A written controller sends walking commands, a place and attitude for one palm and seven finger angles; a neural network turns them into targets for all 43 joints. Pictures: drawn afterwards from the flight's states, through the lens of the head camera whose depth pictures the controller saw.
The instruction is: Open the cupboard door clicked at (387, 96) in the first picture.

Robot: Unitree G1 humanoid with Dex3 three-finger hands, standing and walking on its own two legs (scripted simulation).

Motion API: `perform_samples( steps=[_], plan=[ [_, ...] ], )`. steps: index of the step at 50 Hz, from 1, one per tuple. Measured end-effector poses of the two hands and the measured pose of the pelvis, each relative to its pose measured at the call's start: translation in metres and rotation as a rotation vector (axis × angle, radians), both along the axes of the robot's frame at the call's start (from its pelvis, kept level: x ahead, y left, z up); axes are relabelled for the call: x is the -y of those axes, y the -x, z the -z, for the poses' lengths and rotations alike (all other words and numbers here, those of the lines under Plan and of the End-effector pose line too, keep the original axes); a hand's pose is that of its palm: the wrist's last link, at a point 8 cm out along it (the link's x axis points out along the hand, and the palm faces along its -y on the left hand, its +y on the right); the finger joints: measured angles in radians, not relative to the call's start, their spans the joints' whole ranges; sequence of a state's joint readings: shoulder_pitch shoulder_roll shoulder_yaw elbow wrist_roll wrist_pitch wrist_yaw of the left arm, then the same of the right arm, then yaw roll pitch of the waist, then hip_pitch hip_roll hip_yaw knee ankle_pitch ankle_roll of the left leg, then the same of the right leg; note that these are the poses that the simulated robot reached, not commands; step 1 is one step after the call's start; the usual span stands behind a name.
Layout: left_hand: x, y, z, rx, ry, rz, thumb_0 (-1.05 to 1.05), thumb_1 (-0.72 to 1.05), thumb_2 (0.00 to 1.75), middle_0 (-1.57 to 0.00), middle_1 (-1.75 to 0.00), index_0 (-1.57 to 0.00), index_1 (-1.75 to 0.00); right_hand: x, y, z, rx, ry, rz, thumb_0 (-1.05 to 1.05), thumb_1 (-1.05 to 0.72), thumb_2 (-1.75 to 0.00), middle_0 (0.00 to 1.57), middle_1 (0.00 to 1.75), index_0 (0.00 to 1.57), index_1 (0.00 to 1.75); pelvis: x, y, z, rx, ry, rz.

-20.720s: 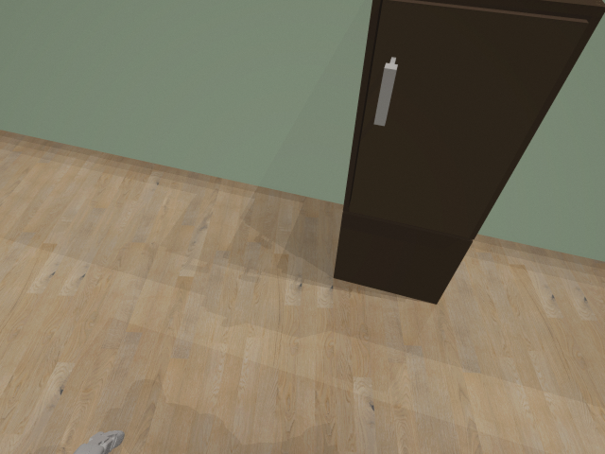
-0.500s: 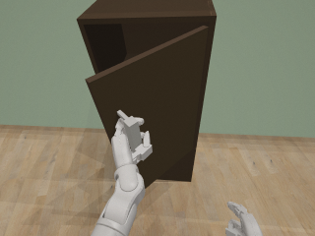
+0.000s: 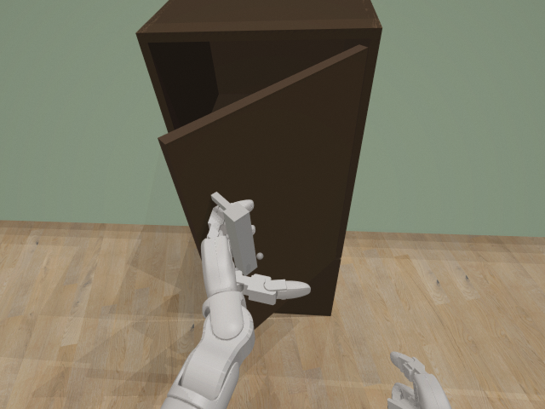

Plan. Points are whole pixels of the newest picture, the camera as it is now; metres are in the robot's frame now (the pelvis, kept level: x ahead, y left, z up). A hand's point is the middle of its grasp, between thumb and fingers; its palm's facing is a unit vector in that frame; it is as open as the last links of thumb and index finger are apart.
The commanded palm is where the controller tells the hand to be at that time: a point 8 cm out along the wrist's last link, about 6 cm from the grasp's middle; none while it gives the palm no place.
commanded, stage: open thumb and fingers to let go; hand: left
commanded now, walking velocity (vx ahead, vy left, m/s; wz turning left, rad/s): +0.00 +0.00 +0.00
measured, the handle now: (232, 233) +0.35 +0.07 +0.10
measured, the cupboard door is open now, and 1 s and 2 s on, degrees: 46 52 50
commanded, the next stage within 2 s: slide the hand sideways off the handle in 0.14 s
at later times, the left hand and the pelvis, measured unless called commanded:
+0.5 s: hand (264, 288) +0.26 +0.02 +0.09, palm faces -0.22 -0.98 +0.03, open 16.2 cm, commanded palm +0.25 +0.08 +0.09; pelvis -0.02 +0.03 +0.00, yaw -1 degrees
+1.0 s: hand (240, 305) +0.24 +0.05 +0.09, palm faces -0.14 -0.99 +0.02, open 16.1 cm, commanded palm +0.21 +0.12 +0.09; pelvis -0.01 +0.03 +0.00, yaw -3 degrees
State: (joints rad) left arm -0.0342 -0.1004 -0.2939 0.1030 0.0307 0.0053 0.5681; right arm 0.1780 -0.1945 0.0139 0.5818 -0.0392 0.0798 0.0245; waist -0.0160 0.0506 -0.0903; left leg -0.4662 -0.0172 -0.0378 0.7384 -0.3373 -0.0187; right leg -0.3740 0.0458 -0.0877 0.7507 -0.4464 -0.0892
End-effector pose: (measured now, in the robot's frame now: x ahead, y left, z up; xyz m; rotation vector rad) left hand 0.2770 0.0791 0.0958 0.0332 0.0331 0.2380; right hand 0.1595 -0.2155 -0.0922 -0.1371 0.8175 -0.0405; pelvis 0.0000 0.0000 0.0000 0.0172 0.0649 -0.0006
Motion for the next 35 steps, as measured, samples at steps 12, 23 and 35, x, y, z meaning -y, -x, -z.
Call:
perform_samples(
  steps=[12, 23, 35],
  plan=[
    [-0.004, 0.001, 0.0, -0.004, 0.008, 0.038, -0.01, -0.5, 0.3, -0.37, -0.57, -0.37, -0.61, -0.02, 0.001, -0.004, 0.022, 0.001, -0.015, 0.01, -0.91, -0.89, 0.2, 0.3, 0.2, 0.3, -0.016, 0.009, 0.003, 0.005, 0.018, 0.008],
    [-0.003, 0.021, 0.006, 0.059, 0.024, 0.476, -0.01, -0.5, 0.3, -0.24, -0.37, -0.18, -0.39, -0.028, 0.028, -0.002, 0.024, -0.01, 0.026, 0.01, -0.91, -0.89, 0.2, 0.3, 0.2, 0.3, -0.031, 0.021, 0.004, 0.023, 0.021, 0.017],
    [-0.007, 0.035, 0.005, 0.085, 0.027, 0.389, -0.01, -0.5, 0.3, -0.17, -0.31, -0.16, -0.32, -0.03, 0.048, -0.008, 0.018, -0.006, 0.049, 0.01, -0.91, -0.89, 0.2, 0.3, 0.2, 0.3, -0.035, 0.026, 0.004, 0.038, 0.019, 0.046]
  ],
)
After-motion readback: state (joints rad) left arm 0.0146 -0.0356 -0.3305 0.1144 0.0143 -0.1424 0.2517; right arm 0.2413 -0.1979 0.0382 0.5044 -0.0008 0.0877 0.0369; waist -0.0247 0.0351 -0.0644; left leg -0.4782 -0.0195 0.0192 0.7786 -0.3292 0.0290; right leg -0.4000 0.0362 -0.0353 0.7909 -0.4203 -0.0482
